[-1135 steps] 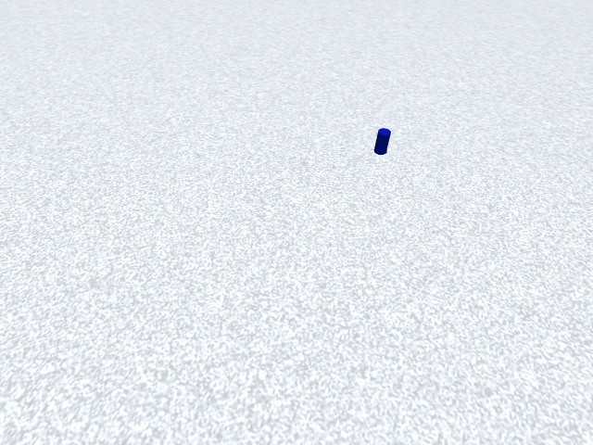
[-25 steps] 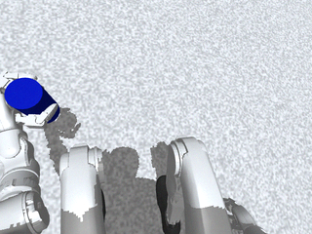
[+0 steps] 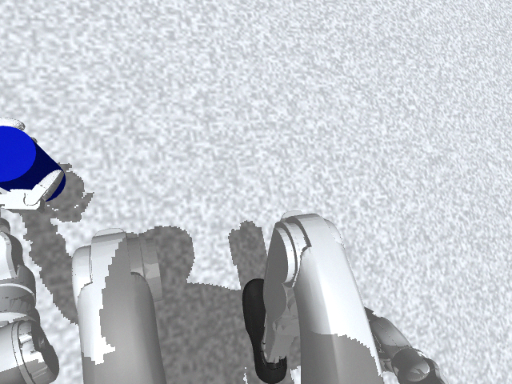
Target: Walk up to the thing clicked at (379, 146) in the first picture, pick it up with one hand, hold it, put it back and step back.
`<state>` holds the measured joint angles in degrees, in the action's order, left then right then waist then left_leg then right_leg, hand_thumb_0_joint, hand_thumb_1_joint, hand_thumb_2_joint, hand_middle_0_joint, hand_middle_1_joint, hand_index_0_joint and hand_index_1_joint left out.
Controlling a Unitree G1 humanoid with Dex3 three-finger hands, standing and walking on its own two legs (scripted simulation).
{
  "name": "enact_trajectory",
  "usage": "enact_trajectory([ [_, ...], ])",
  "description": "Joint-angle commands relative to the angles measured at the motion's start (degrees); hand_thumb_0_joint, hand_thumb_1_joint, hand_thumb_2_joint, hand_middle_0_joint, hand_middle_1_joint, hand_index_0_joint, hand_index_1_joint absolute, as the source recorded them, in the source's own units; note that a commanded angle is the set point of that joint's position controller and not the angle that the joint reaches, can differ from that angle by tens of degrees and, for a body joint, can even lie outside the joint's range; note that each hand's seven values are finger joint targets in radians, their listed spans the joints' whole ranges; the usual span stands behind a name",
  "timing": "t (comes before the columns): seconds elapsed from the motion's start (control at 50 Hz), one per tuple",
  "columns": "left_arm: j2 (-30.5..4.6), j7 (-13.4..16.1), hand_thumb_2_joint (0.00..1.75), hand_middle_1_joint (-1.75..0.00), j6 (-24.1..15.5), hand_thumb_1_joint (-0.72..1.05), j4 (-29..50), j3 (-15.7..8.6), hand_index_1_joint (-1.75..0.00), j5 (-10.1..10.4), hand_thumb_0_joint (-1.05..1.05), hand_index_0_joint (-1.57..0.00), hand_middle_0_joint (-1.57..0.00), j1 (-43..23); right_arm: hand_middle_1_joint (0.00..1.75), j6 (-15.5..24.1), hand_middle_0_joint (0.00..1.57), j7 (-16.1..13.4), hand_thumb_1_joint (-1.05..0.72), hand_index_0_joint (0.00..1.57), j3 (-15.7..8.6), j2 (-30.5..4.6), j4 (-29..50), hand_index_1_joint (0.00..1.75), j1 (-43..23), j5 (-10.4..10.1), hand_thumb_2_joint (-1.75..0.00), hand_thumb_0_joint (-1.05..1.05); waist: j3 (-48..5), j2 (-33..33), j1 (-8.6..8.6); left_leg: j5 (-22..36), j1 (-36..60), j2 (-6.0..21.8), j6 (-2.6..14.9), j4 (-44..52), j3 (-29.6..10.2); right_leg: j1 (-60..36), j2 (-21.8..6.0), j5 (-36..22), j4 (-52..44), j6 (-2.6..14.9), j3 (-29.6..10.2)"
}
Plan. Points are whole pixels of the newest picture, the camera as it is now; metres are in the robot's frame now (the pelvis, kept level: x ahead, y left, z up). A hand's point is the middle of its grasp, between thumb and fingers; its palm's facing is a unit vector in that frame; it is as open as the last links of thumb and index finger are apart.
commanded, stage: crouch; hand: left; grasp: from the side
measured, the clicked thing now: (23, 169) +0.42 +0.29 -0.12
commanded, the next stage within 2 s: lower in 0.04 s
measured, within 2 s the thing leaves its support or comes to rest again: rests again in 1.50 s
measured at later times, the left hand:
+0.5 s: hand (36, 176) +0.42 +0.29 -0.16, palm faces +0.37 -0.93 +0.00, open 9.7 cm
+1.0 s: hand (44, 179) +0.42 +0.29 -0.19, palm faces +0.39 -0.92 +0.00, open 9.7 cm
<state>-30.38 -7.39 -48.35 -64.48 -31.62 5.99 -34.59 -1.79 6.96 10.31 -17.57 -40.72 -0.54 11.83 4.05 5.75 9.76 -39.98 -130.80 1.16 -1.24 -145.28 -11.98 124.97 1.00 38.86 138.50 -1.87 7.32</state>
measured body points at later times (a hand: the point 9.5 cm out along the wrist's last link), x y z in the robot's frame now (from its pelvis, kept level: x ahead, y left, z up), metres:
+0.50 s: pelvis +0.00 +0.00 -0.02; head +0.23 +0.14 +0.34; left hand +0.39 +0.34 -0.16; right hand +0.13 -0.27 -0.09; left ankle +0.08 +0.13 -0.27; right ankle +0.11 -0.12 -0.27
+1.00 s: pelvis -0.01 +0.01 -0.02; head +0.23 +0.17 +0.32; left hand +0.40 +0.33 -0.19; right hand +0.14 -0.26 -0.07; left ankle +0.08 +0.13 -0.27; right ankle +0.11 -0.12 -0.27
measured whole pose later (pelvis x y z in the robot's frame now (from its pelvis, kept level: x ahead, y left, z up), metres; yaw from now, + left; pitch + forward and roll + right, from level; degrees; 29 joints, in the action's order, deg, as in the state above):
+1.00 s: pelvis -0.01 +0.01 -0.02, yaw -5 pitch +14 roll -16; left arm -44.8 -1.3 -60.4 -80.9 -34.9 5.5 -35.6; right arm -1.5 8.1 25.7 -20.8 -34.5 -9.2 19.6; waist 16.1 14.4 13.9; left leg -40.9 -128.3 1.1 -1.0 -152.9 -20.0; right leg 120.1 3.8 36.4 139.9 -3.9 13.0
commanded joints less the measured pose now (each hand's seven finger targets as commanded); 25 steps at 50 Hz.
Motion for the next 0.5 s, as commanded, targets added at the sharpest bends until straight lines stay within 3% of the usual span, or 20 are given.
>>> enact_trajectory([
  [0.0, -13.4, 0.4, 1.25, -1.34, -6.3, 0.20, 11.8, -0.9, -1.36, 0.8, 0.00, -1.25, -1.24, -15.7, 0.30, 0.1, 0.20, -0.5, -0.92, 0.20, -4.1, -16.2, 2.1, 0.30, 5.8, 0.5, -0.91, 0.00, -36.7, -20.7, 1.25, 6.8, 25.8, 0.8, 0.70, 16.7, 4.5, -16.8, 2.0, -9.8, -12.0, 3.49, 4.4],
  [0.14, -14.9, 0.6, 1.23, -1.38, -7.1, 0.20, 10.6, -1.7, -1.38, 1.1, 0.00, -1.28, -1.27, -14.1, 0.30, 0.0, 0.20, -0.4, -0.93, 0.20, -2.9, -17.3, 2.7, 0.30, 4.8, 1.1, -0.91, 0.00, -36.0, -21.6, 1.54, 8.0, 26.6, 1.0, 0.42, 15.9, 4.0, -17.3, 2.2, -10.9, -11.2, 3.49, 5.0],
  [0.18, -13.8, 0.8, 1.24, -1.40, -7.2, 0.17, 7.2, -1.3, -1.40, 1.3, 0.00, -1.29, -1.28, -13.3, 0.30, 0.0, 0.20, -0.2, -0.93, 0.20, -2.2, -17.6, 3.0, 0.30, 4.4, 1.3, -0.91, 0.00, -32.9, -19.6, 2.95, 6.7, 23.9, 0.9, 0.71, 15.3, 3.6, -17.2, 2.3, -10.4, -11.3, 3.28, 5.4],
  [0.24, -15.9, 2.1, 1.23, -1.38, -8.4, 0.14, 4.7, -3.1, -1.38, 1.5, 0.00, -1.27, -1.25, -13.2, 0.30, 0.0, 0.20, 0.0, -0.93, 0.20, -0.5, -17.9, 3.4, 0.30, 3.7, 1.9, -0.91, 0.00, -32.4, -17.7, 3.33, 7.6, 23.1, 1.1, 0.84, 13.9, 3.1, -19.4, 2.6, -11.3, -11.3, 2.94, 5.8],
  [0.38, -21.3, 2.4, 1.20, -1.36, -12.5, 0.20, 2.8, -3.6, -1.35, 0.5, 0.00, -1.27, -1.25, -15.8, 0.30, 0.4, 0.20, 0.1, -0.93, 0.20, 2.0, -19.4, 4.2, 0.30, 0.6, 3.7, -0.91, 0.00, -31.0, -21.3, 4.57, 6.3, 24.6, 1.8, 0.39, 13.1, 2.2, -19.3, 3.0, -10.6, -10.0, 2.97, 6.7],
  [0.44, -20.7, 2.3, 1.17, -1.33, -13.5, 0.21, 1.4, -3.2, -1.33, 0.7, 0.00, -1.25, -1.24, -15.7, 0.30, 0.3, 0.20, 0.1, -0.93, 0.20, 3.0, -20.2, 4.7, 0.30, -0.5, 4.3, -0.91, 0.00, -29.2, -23.0, 5.52, 6.9, 26.4, 2.2, -0.31, 13.9, 1.0, -17.9, 3.0, -10.8, -9.1, 3.13, 7.8],
  [0.48, -22.3, 2.6, 1.17, -1.34, -13.9, 0.16, -0.1, -4.4, -1.34, 0.7, 0.00, -1.26, -1.24, -14.0, 0.30, 0.4, 0.20, 0.1, -0.93, 0.20, 3.6, -20.7, 4.7, 0.30, -1.0, 4.8, -0.91, 0.00, -29.4, -23.2, 5.20, 8.1, 27.0, 2.3, -0.38, 13.2, 0.8, -19.0, 3.2, -12.0, -8.8, 3.07, 8.0],
])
